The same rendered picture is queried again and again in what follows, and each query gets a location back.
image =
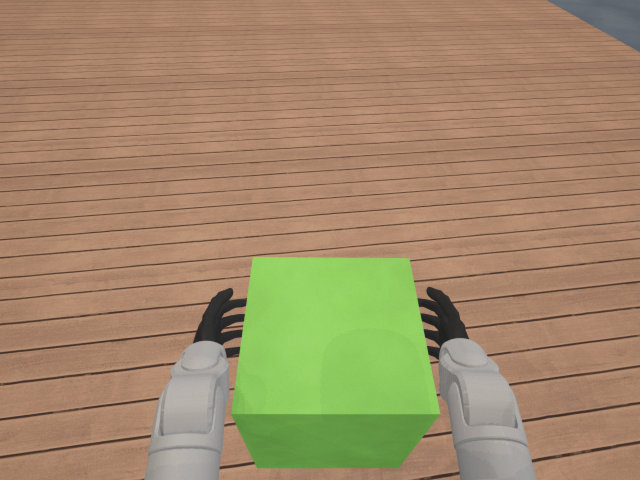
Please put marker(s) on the left robot forearm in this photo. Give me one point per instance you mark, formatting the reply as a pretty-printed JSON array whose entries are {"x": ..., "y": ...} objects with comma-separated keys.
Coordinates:
[{"x": 188, "y": 429}]

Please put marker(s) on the right robot forearm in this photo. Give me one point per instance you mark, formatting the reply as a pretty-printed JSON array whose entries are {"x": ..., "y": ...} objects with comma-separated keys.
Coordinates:
[{"x": 487, "y": 429}]

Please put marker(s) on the robot right hand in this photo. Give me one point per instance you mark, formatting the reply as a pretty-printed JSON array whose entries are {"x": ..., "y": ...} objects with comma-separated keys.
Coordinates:
[{"x": 448, "y": 321}]

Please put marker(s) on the carton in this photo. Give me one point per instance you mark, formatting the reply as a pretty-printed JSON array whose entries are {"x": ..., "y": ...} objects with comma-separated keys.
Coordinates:
[{"x": 333, "y": 369}]

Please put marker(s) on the robot left hand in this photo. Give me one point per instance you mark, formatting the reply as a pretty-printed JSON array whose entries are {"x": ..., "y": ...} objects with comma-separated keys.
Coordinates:
[{"x": 212, "y": 322}]

